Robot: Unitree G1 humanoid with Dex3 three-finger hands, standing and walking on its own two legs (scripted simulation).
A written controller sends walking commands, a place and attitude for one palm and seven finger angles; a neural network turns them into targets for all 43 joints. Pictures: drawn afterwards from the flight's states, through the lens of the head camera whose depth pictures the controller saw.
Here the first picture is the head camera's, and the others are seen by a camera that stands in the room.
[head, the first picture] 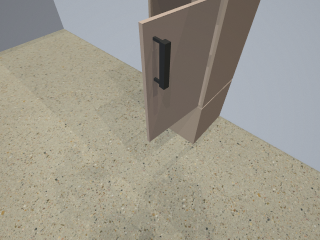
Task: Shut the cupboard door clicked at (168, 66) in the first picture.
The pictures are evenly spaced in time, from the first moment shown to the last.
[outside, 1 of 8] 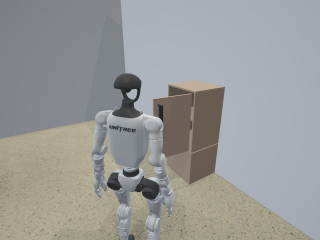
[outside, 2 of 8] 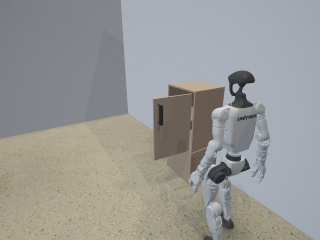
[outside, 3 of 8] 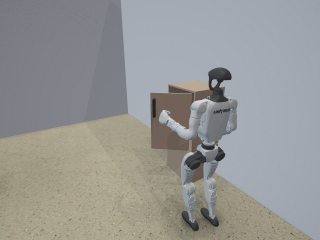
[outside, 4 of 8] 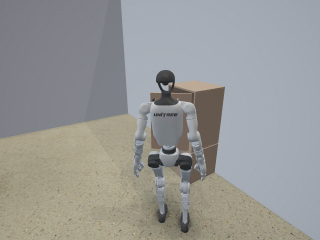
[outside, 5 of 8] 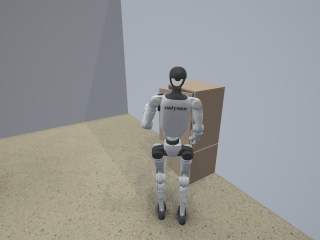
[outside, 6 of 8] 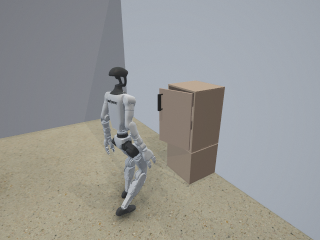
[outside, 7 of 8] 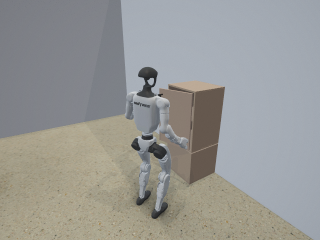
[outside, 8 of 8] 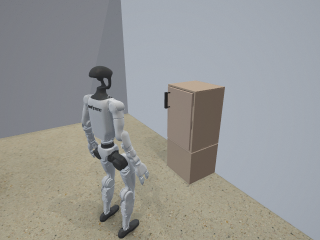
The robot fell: no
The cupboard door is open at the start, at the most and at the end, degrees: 84 84 0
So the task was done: yes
